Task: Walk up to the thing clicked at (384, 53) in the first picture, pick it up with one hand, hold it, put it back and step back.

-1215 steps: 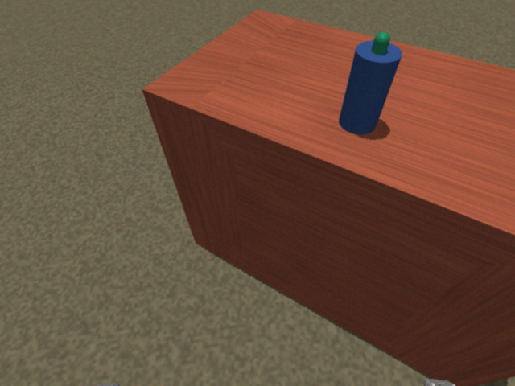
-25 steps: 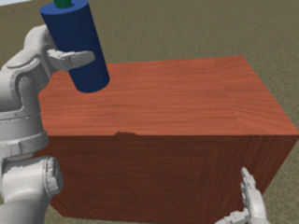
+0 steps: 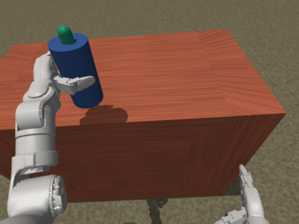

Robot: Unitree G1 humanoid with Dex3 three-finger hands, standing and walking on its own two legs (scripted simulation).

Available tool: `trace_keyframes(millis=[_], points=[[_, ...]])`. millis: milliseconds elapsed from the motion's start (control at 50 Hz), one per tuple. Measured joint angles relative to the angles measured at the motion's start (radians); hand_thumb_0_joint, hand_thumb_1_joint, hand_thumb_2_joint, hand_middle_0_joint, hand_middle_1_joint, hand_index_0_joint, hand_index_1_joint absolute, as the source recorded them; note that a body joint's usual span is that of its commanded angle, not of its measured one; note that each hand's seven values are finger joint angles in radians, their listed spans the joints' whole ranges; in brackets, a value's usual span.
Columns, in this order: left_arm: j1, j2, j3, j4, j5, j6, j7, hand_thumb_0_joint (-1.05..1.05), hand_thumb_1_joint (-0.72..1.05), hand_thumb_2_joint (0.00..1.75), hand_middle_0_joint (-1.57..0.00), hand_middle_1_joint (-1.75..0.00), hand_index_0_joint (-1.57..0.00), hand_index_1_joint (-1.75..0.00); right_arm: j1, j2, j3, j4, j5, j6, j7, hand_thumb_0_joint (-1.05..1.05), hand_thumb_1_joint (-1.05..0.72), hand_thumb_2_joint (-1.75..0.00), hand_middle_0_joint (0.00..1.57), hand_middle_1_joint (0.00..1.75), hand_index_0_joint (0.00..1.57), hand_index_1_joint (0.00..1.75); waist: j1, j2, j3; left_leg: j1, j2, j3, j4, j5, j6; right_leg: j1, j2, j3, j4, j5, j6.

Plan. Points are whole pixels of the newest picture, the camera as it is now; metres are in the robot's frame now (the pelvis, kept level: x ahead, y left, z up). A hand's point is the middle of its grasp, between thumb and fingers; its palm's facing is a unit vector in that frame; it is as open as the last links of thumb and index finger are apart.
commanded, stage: crouch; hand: left
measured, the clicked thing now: (77, 68) +0.42 +0.17 +0.23
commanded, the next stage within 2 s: lower in 0.70 s
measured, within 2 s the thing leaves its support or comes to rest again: rests again in 1.58 s
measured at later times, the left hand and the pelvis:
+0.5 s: hand (81, 64) +0.48 +0.18 +0.20, palm faces +0.18 -0.98 -0.01, open 11.4 cm; pelvis +0.04 +0.00 +0.01, yaw +0 degrees
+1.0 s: hand (80, 64) +0.50 +0.19 +0.19, palm faces +0.18 -0.98 -0.01, open 11.4 cm; pelvis +0.04 +0.00 +0.01, yaw +1 degrees
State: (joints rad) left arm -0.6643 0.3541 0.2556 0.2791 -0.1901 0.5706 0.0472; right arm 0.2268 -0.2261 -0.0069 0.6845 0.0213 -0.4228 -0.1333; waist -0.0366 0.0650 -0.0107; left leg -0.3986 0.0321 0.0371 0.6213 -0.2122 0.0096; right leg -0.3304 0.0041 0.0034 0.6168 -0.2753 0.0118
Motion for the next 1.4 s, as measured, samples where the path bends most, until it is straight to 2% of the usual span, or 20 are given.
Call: trace_keyframes(millis=[120,300,380,500,580,680,800,940,1060,1200,1280,1400], points=[[-0.064,0.021,0.021,0.060,0.000,-0.049,-0.018,-0.02,-0.61,1.01,-0.65,-1.03,-0.70,-1.08,-0.024,0.004,-0.006,0.062,-0.011,-0.007,-0.018,-0.01,0.53,-0.05,0.05,0.05,0.06,0.06,0.012,0.000,-0.028,0.004,-0.007,-0.007,0.003,-0.014,0.002,0.010,-0.006,-0.007,-0.002,-0.015,0.002],[-0.213,0.033,-0.001,0.312,0.015,-0.092,-0.064,-0.02,-0.61,1.01,-0.65,-1.03,-0.70,-1.08,-0.008,0.006,0.003,0.033,-0.004,-0.009,0.003,-0.01,0.54,-0.05,0.05,0.05,0.06,0.06,0.016,-0.013,-0.064,0.006,-0.021,-0.005,-0.022,-0.018,0.006,0.009,-0.020,-0.007,-0.015,-0.027,0.006],[-0.195,0.019,0.005,0.355,0.021,-0.117,-0.066,-0.02,-0.61,1.00,-0.65,-1.03,-0.70,-1.08,0.030,0.005,-0.004,-0.020,-0.007,-0.003,0.028,-0.01,0.55,-0.05,0.05,0.05,0.06,0.06,0.008,-0.012,-0.057,0.004,-0.017,0.001,-0.031,-0.021,0.006,0.005,-0.017,-0.001,-0.029,-0.024,0.006],[-0.107,-0.007,0.038,0.317,0.047,-0.202,-0.039,-0.02,-0.61,1.00,-0.65,-1.03,-0.71,-1.08,0.064,-0.006,-0.014,-0.072,-0.003,0.022,0.049,-0.01,0.54,-0.05,0.05,0.05,0.06,0.06,-0.008,-0.017,-0.030,0.004,-0.006,0.011,-0.030,-0.032,0.003,0.005,-0.006,0.010,-0.038,-0.025,0.005],[-0.050,-0.011,0.048,0.253,0.059,-0.248,-0.024,-0.02,-0.61,1.00,-0.65,-1.03,-0.70,-1.08,0.046,-0.004,-0.015,-0.063,-0.007,0.036,0.051,-0.01,0.53,-0.05,0.05,0.05,0.06,0.05,-0.011,-0.025,-0.025,0.006,0.001,0.009,-0.025,-0.040,0.000,0.010,0.001,0.009,-0.044,-0.027,0.001],[-0.035,0.009,0.039,0.231,0.063,-0.268,-0.025,-0.02,-0.61,1.00,-0.65,-1.03,-0.70,-1.08,0.007,0.003,-0.018,-0.028,-0.014,0.050,0.050,-0.01,0.52,-0.05,0.05,0.05,0.06,0.05,-0.007,-0.021,-0.033,0.013,0.003,-0.002,-0.023,-0.046,-0.004,0.028,0.004,-0.002,-0.056,-0.029,-0.002],[-0.098,0.030,0.022,0.324,0.050,-0.273,-0.053,-0.02,-0.61,1.00,-0.65,-1.04,-0.70,-1.08,-0.020,0.010,-0.012,-0.003,-0.014,0.061,0.048,-0.01,0.53,-0.05,0.05,0.05,0.06,0.06,-0.004,-0.012,-0.050,0.023,-0.006,-0.018,-0.035,-0.040,-0.002,0.045,-0.004,-0.019,-0.068,-0.029,-0.001],[-0.187,0.043,0.024,0.502,0.045,-0.311,-0.077,-0.02,-0.61,1.00,-0.65,-1.03,-0.70,-1.08,-0.003,0.009,-0.004,-0.051,-0.010,0.072,0.066,-0.01,0.54,-0.05,0.05,0.05,0.06,0.06,-0.022,-0.019,-0.046,0.008,-0.015,-0.018,-0.054,-0.020,0.000,0.023,-0.012,-0.019,-0.069,-0.019,0.001],[-0.175,0.038,0.050,0.562,0.060,-0.388,-0.068,-0.02,-0.61,0.99,-0.66,-1.03,-0.71,-1.08,0.030,-0.007,-0.010,-0.092,-0.009,0.094,0.084,-0.01,0.54,-0.04,0.05,0.05,0.06,0.05,-0.043,-0.034,-0.020,-0.027,-0.006,-0.003,-0.051,-0.010,0.000,-0.021,-0.005,-0.003,-0.061,-0.006,0.000],[-0.147,0.034,0.071,0.588,0.083,-0.487,-0.040,-0.02,-0.61,0.99,-0.66,-1.03,-0.71,-1.07,0.001,-0.011,-0.009,-0.077,-0.015,0.150,0.074,-0.01,0.53,-0.05,0.05,0.05,0.06,0.05,-0.057,-0.046,-0.019,-0.067,0.008,0.006,-0.029,-0.016,-0.002,-0.062,0.008,0.007,-0.050,-0.001,-0.002],[-0.152,0.044,0.073,0.616,0.090,-0.529,-0.031,-0.02,-0.61,0.99,-0.66,-1.03,-0.71,-1.07,-0.033,0.000,-0.008,-0.051,-0.018,0.171,0.067,-0.01,0.52,-0.05,0.05,0.05,0.06,0.05,-0.059,-0.047,-0.031,-0.079,0.011,0.004,-0.016,-0.023,-0.002,-0.071,0.012,0.005,-0.044,-0.004,-0.002],[-0.171,0.068,0.059,0.682,0.078,-0.584,-0.049,-0.02,-0.61,0.99,-0.66,-1.02,-0.71,-1.07,-0.047,0.009,-0.010,-0.040,-0.014,0.205,0.065,-0.01,0.52,-0.05,0.05,0.05,0.06,0.05,-0.058,-0.039,-0.059,-0.100,0.009,0.000,-0.004,-0.033,0.000,-0.087,0.009,0.002,-0.036,-0.013,-0.001]])
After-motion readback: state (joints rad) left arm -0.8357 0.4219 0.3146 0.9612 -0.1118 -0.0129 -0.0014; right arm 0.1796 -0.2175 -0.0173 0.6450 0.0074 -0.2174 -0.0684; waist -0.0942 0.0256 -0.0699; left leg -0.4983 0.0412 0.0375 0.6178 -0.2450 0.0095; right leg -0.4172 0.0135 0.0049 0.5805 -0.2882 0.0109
